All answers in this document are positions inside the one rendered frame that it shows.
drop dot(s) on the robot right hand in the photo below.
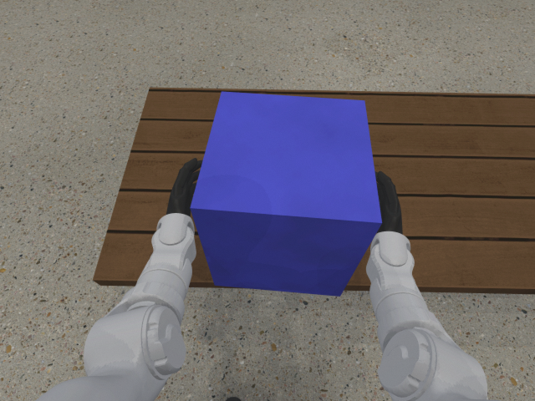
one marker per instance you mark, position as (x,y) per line
(389,204)

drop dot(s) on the right robot forearm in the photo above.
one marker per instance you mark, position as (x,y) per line
(396,300)

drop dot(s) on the left robot forearm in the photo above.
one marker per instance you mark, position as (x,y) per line
(167,275)

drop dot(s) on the carton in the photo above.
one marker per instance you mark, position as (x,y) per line
(286,199)

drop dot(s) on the robot left hand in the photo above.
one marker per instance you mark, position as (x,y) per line
(183,189)

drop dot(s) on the right robot upper arm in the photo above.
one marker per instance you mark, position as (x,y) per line
(417,366)

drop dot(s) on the left robot upper arm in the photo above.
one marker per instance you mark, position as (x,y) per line
(129,356)

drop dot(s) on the table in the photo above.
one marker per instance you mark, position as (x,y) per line
(463,166)

